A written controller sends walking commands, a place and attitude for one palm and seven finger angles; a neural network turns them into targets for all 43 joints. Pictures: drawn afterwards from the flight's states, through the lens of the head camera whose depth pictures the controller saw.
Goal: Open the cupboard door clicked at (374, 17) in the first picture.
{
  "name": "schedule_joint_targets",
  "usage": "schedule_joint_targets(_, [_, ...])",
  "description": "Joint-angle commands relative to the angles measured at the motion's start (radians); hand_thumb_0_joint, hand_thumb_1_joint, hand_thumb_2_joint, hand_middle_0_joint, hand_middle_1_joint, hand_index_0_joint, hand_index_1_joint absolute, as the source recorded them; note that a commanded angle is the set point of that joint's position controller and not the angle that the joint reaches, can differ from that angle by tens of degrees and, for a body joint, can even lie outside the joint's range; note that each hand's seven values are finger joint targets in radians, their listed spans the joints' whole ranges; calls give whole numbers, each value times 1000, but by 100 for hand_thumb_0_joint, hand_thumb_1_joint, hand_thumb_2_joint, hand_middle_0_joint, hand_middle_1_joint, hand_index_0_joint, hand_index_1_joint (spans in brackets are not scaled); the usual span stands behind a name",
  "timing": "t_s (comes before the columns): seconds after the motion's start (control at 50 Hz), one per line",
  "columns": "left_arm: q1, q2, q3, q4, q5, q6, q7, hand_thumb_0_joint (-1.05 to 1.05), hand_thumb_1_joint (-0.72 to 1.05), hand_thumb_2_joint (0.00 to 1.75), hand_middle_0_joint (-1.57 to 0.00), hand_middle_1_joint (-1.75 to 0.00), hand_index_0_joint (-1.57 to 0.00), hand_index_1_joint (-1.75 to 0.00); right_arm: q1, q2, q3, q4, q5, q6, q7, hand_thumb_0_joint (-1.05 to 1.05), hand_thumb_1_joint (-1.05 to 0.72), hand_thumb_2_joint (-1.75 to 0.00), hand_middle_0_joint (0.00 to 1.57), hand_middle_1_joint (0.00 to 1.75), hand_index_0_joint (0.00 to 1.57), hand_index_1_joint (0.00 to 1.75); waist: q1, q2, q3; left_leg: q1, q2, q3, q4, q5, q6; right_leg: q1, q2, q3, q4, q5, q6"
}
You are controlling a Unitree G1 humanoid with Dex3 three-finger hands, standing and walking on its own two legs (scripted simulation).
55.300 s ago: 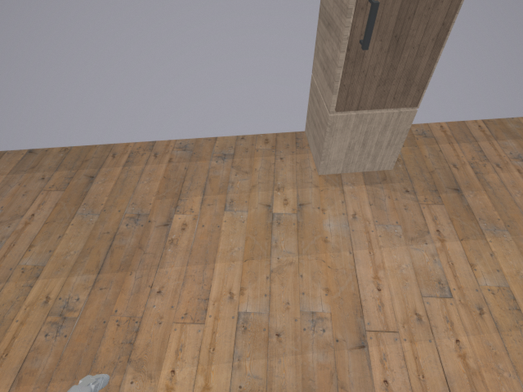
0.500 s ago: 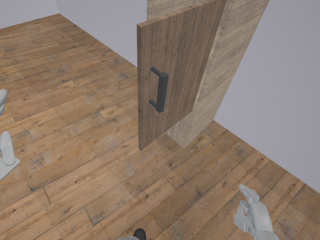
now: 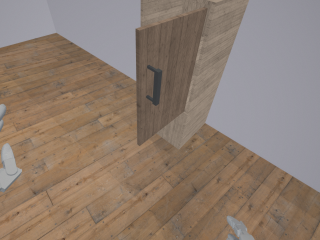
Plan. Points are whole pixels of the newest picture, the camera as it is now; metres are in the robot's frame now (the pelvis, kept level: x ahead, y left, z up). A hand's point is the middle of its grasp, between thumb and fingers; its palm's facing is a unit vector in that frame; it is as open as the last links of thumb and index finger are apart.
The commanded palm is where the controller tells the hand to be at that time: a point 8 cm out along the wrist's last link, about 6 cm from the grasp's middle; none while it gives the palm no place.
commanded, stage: stop stepping back and stand still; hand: left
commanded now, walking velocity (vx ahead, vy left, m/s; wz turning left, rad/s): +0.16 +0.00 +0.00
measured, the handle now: (153, 85) +0.65 +0.05 +0.03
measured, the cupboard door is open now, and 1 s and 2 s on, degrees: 88 88 88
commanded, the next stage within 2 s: let the arm hang, fingers relaxed in 0.58 s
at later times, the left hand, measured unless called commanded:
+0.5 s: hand out of the picture +0.17 +0.28 +0.16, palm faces +0.46 -0.77 -0.45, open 7.4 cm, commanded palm +0.12 +0.32 +0.17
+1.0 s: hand out of the picture -0.01 +0.21 -0.18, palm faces +0.00 -0.98 -0.17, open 7.2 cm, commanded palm none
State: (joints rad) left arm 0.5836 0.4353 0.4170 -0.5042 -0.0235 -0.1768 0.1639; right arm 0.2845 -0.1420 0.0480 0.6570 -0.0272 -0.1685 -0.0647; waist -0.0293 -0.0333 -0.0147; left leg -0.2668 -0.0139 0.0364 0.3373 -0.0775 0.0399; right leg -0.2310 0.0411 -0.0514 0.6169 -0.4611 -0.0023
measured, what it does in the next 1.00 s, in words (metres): steps on the spot: right foot, then left foot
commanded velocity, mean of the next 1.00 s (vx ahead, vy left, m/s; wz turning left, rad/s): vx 0.03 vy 0.01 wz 0.00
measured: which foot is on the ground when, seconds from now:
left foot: down 0.00-0.06, up 0.08-0.28, down 0.30-1.00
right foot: up 0.00-0.04, down 0.06-1.00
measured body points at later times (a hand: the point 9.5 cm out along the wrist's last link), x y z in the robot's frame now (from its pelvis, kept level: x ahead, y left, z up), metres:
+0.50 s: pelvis -0.02 +0.02 -0.01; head -0.03 +0.02 +0.44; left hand +0.14 +0.32 +0.18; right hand +0.14 -0.22 -0.09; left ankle +0.02 +0.13 -0.75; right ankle -0.03 -0.09 -0.75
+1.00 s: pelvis -0.03 +0.03 -0.01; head -0.01 +0.04 +0.44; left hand -0.01 +0.26 -0.17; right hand +0.04 -0.24 -0.15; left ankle +0.02 +0.13 -0.75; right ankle -0.03 -0.09 -0.75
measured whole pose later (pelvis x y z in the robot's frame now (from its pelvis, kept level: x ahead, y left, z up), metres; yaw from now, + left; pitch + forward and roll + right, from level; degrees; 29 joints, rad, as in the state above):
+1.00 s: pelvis -0.03 +0.03 -0.01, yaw +2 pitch -1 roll -1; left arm 0.27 0.18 -0.02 0.96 0.02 0.04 0.01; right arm 0.18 -0.27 0.00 0.99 -0.03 0.02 0.01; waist -0.02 -0.01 0.07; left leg -0.31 0.00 0.07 0.49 -0.16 0.04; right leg -0.22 -0.03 -0.09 0.50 -0.26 0.00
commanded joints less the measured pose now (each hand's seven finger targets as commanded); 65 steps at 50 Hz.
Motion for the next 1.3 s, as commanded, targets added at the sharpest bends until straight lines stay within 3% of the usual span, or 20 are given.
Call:
schedule_joint_targets(0.0, [15,159,101,-163,-2,-31,6,0,90,90,-20,-30,-20,-30,-147,-180,-75,-172,1,-13,-26,0,-90,-90,20,30,20,30,26,175,-37,-164,118,-118,-106,-485,-38,208,-6,-30,-264,31,-45])
schedule_joint_targets(0.02, [-3,175,110,-160,-3,-28,1,0,90,90,-20,-30,-20,-30,-144,-174,-79,-172,0,0,-26,0,-90,-90,20,30,20,30,21,59,-47,-167,70,-65,91,-404,-40,166,-105,94,-327,24,-92])
schedule_joint_targets(0.04, [-43,213,139,-168,-12,-34,-1,0,90,90,-20,-30,-20,-30,-143,-168,-83,-167,-3,11,-26,0,-90,-90,20,30,20,30,23,-103,-55,-138,29,-26,362,-293,-48,25,-281,324,-444,-103,-164])
schedule_joint_targets(0.06, [-123,232,154,-201,-18,-44,5,0,90,90,-20,-30,-20,-30,-145,-178,-86,-156,3,9,-28,0,-90,-90,20,30,20,30,30,-166,-28,-215,29,-30,541,-269,-51,-29,-390,435,-488,-139,-222])
schedule_joint_targets(0.08, [-173,214,145,-187,-11,-47,10,0,90,90,-20,-30,-20,-30,-142,-181,-88,-144,12,-2,-24,0,-90,-90,20,30,20,30,18,-143,-29,-271,26,-42,652,-293,-53,-24,-391,456,-472,-131,-230])
schedule_joint_targets(0.14, [-148,150,93,-80,-2,-56,3,0,90,90,-20,-30,-20,-30,-128,-176,-83,-131,19,-5,-26,0,-90,-90,20,30,20,30,7,-41,29,-201,71,-12,521,-250,-40,-83,-310,262,-408,-36,-167])
schedule_joint_targets(0.22, [-151,145,85,-107,3,-68,15,0,90,90,-20,-30,-20,-30,-140,-172,-75,-136,17,-27,-44,0,-90,-90,20,30,20,30,26,-16,34,-22,46,60,206,-231,-14,-78,-261,206,-349,4,-127])
schedule_joint_targets(0.3, [-156,156,100,-188,-6,-84,11,0,90,90,-20,-30,-20,-30,-141,-206,-92,-166,27,-33,-44,0,-90,-90,20,30,20,30,34,141,-14,71,159,-102,71,-54,27,-39,-114,98,-158,236,-17])
schedule_joint_targets(0.36, [-147,143,105,-183,5,-94,2,0,90,90,-20,-30,-20,-30,-138,-193,-79,-162,23,-37,-32,0,-90,-90,20,30,20,30,27,202,4,-6,194,-162,-14,-130,31,-11,-62,29,-111,196,2])
schedule_joint_targets(0.52, [-62,122,99,-89,-13,-81,-6,0,90,90,-20,-30,-20,-30,-137,-178,-77,-170,24,-28,-16,0,-90,-90,20,30,20,30,22,39,-36,27,106,-41,87,-133,-19,0,-127,118,-271,259,-18])
schedule_joint_targets(0.64, [-99,136,102,-123,-12,-69,-6,0,90,90,-20,-30,-20,-30,-156,-171,-70,-177,20,-14,-24,0,-90,-90,20,30,20,30,24,61,-44,60,109,-57,46,-128,-18,-6,-110,89,-280,242,-10])
schedule_joint_targets(0.66, [-154,-39,-299,640,73,83,-149,0,90,90,-20,-30,-20,-30,-175,-378,-133,80,19,-31,68,0,-90,-90,20,30,20,30,-22,128,16,-62,155,-120,183,96,10,-93,-156,23,-86,407,-28])
schedule_joint_targets(0.68, [-140,-74,-291,673,63,153,-166,0,90,90,-20,-30,-20,-30,-110,-311,-136,84,23,34,67,0,-90,-90,20,30,20,30,7,121,-66,-13,164,-94,153,202,5,-55,-139,54,-81,385,-19])
schedule_joint_targets(0.7, [-153,-89,-297,708,56,169,-167,0,90,90,-20,-30,-20,-30,-101,-292,-117,75,19,67,64,0,-90,-90,20,30,20,30,14,89,-83,-56,189,-141,132,137,32,-33,-112,27,-49,275,-20])
schedule_joint_targets(0.74, [-192,-71,-308,811,59,173,-167,0,90,90,-20,-30,-20,-30,-139,-293,-96,66,8,99,61,0,-90,-90,20,30,20,30,34,-18,-66,-113,195,-189,89,36,56,16,-101,32,-55,213,-24])
schedule_joint_targets(0.78, [-258,-23,-316,934,62,166,-166,0,90,90,-20,-30,-20,-30,-154,-304,-96,95,6,117,67,0,-90,-90,20,30,20,30,36,-116,-56,-88,149,-153,104,-11,28,17,-141,68,-133,247,-50])
schedule_joint_targets(0.84, [-341,3,-344,1129,54,165,-160,0,90,90,-20,-30,-20,-30,-154,-278,-88,166,2,146,70,0,-90,-90,20,30,20,30,16,-57,-27,-2,98,-100,125,-34,3,-36,-196,108,-217,232,-78])
schedule_joint_targets(0.9, [-357,-13,-372,1297,44,167,-153,0,90,90,-20,-30,-20,-30,-143,-266,-78,234,1,158,67,0,-90,-90,20,30,20,30,19,118,-20,23,121,-126,43,-63,-1,-2,-163,82,-220,187,-59])
schedule_joint_targets(0.98, [-319,-25,-372,1461,40,164,-152,0,90,90,-20,-30,-20,-30,-121,-262,-80,308,5,164,55,0,-90,-90,20,30,20,30,29,173,-8,27,124,-135,-16,-179,-3,39,-153,74,-271,164,-59])
schedule_joint_targets(1.28, [-318,-6,-377,1625,36,160,-147,0,90,90,-20,-30,-20,-30,-56,-271,-99,431,11,171,45,0,-90,-90,20,30,20,30,23,37,48,78,128,-123,-37,-183,2,2,-169,64,-335,112,-67])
